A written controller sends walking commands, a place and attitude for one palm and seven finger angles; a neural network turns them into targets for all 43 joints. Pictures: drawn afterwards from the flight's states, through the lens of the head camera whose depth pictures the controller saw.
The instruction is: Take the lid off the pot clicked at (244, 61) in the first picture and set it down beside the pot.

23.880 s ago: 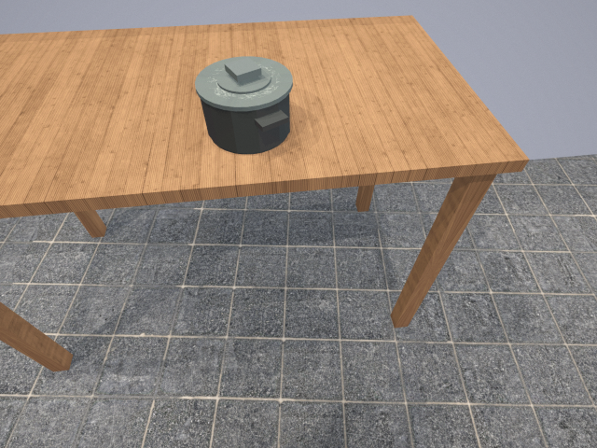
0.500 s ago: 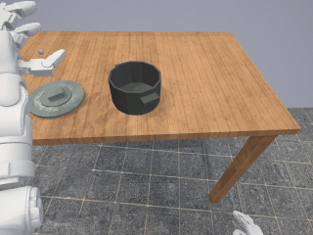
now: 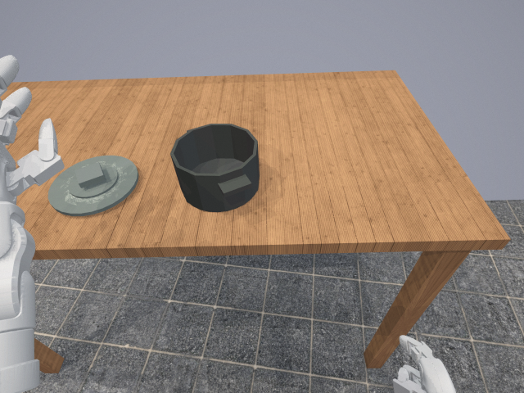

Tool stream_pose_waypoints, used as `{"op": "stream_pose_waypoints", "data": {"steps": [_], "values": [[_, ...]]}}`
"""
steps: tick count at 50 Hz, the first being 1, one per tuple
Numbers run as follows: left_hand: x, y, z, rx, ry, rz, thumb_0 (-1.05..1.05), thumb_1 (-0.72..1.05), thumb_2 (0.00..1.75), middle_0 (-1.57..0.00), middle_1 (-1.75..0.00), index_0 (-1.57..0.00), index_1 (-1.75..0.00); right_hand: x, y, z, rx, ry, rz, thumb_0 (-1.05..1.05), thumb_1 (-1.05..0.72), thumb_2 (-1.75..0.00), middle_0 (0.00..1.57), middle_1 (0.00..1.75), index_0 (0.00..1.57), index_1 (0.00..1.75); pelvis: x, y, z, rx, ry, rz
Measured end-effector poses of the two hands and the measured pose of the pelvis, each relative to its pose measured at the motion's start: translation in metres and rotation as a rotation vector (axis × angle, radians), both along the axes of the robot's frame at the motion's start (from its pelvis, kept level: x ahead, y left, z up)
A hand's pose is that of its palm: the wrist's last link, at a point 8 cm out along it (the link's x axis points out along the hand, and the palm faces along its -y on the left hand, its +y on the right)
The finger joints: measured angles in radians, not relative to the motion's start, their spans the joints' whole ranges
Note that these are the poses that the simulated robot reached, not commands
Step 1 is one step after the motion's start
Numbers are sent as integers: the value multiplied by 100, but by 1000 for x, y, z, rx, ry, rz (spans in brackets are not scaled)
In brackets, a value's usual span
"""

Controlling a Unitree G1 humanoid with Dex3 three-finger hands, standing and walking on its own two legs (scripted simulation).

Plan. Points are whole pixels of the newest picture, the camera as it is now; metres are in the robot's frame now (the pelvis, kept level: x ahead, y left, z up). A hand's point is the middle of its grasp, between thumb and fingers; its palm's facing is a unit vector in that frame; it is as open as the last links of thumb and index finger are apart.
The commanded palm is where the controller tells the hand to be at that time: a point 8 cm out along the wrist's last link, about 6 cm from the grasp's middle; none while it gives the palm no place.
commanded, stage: draw the hand back to the body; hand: left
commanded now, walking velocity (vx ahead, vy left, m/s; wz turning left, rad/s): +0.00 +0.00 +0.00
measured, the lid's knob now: (90, 174) +0.48 +0.40 +0.06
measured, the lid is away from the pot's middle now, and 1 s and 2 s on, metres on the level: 0.26 0.26 0.26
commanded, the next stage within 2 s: step back with the hand held close in 0.90 s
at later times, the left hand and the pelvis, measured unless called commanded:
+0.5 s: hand (3, 217) +0.22 +0.28 +0.25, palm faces +0.48 -0.83 -0.27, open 7.4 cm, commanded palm +0.16 +0.31 +0.25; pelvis -0.01 +0.02 +0.00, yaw +0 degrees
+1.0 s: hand out of the picture +0.14 +0.28 +0.24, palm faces +0.47 -0.82 -0.32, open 7.4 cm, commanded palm +0.09 +0.32 +0.25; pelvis -0.04 +0.04 +0.00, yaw +1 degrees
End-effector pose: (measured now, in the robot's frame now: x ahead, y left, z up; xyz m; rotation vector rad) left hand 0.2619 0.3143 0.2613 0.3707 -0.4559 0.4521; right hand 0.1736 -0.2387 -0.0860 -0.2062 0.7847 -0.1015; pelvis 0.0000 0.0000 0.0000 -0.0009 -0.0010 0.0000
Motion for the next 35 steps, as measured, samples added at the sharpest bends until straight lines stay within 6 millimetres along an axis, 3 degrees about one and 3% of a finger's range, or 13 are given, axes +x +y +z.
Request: {"op": "stream_pose_waypoints", "data": {"steps": [6, 12, 35], "values": [[-22, -4, 0, 16, -21, 11, 1, 77, 89, -23, -35, -23, -36, 17, 6, 5, 9, -39, 29, 2, -91, -90, 20, 30, 20, 30, 3, -1, 0, 4, -6, 1], [-44, -2, -3, 24, -31, 19, 1, 85, 89, -22, -32, -21, -32, 20, 15, 7, 13, -51, 46, 2, -91, -90, 20, 30, 20, 30, 2, 2, 0, 3, -16, 4], [-128, 1, -12, 105, -12, -54, 1, 89, 90, -21, -30, -20, -30, -12, 59, 11, 20, -69, 78, 2, -91, -90, 20, 30, 20, 30, -22, 32, 3, -14, -64, 1]]}}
